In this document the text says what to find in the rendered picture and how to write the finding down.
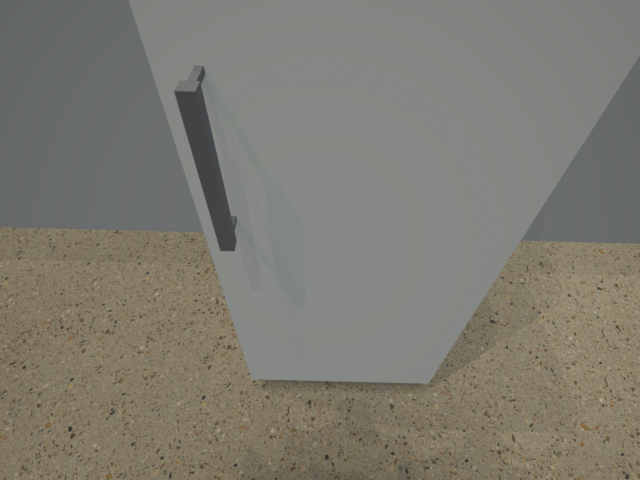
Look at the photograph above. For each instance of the fridge door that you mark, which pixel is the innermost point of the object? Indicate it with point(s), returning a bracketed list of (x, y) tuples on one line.
[(383, 158)]

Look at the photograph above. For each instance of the handle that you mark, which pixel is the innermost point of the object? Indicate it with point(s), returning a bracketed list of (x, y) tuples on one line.
[(193, 111)]

